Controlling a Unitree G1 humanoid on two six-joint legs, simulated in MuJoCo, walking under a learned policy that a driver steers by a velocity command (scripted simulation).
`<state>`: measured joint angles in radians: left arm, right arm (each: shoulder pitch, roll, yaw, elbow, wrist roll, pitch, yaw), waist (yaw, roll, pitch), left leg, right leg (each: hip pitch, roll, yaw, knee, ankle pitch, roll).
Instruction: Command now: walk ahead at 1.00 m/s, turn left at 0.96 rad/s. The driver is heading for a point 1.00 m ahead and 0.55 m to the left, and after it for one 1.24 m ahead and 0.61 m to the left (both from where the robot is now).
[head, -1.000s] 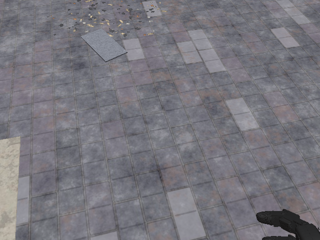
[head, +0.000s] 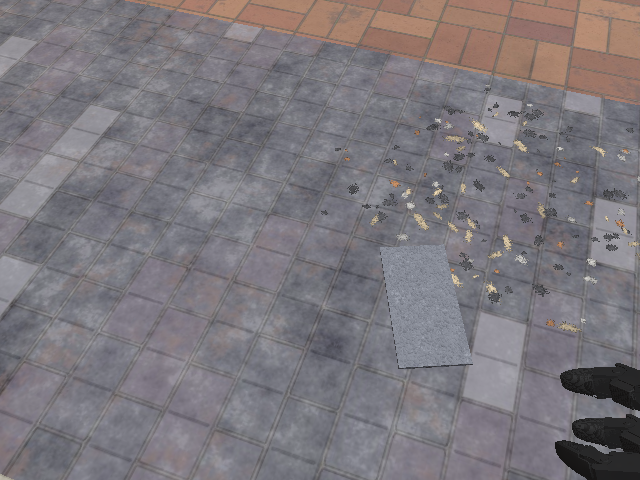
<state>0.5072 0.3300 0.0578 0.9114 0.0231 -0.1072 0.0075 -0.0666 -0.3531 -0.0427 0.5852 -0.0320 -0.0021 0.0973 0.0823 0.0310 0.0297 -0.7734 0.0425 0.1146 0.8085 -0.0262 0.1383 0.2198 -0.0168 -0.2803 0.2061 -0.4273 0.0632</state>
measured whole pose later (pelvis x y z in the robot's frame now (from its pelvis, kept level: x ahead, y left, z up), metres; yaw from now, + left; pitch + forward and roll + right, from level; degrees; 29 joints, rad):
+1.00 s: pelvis +0.82 +0.28 -0.02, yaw +57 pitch +0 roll +0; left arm 0.39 0.25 0.02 0.80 0.03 -0.05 0.01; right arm 0.13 -0.32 -0.04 0.68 -0.03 0.01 0.03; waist 0.04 0.02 0.07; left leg -0.48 -0.16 0.11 0.75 -0.27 0.22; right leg -0.13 -0.07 -0.06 1.34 -0.34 0.03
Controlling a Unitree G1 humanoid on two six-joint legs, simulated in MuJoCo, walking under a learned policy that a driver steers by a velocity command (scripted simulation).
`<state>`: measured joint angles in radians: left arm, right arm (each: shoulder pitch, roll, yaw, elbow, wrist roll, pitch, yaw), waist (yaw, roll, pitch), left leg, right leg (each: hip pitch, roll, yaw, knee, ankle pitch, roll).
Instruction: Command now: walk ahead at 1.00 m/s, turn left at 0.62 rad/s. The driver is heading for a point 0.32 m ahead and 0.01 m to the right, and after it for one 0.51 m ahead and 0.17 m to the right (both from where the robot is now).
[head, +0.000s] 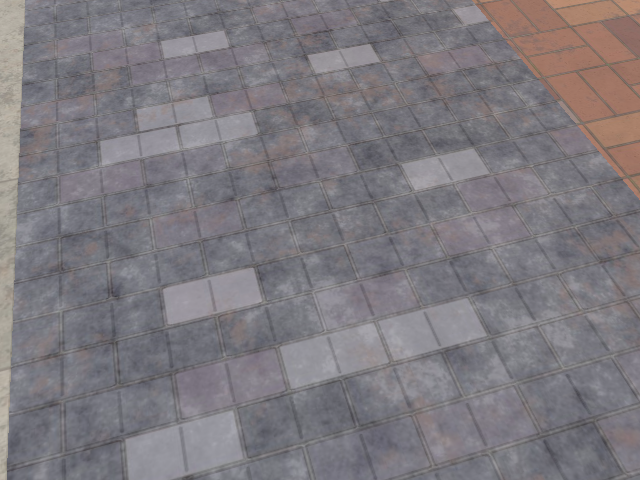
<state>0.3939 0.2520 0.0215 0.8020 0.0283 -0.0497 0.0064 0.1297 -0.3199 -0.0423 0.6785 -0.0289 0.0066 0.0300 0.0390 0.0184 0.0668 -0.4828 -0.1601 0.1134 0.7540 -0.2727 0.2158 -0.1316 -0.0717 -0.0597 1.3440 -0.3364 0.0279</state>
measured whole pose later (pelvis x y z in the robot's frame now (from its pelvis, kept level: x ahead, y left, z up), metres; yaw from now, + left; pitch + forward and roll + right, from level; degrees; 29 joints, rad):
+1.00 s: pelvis +0.66 +0.01 +0.04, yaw +7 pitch +0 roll -1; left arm 0.19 0.24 0.01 0.92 0.00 0.04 0.02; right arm 0.19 -0.18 0.02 0.92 -0.02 -0.03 -0.02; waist 0.00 -0.02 0.06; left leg -0.35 -0.06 0.01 0.42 -0.07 0.08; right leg -0.27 0.01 0.03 0.69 -0.46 0.00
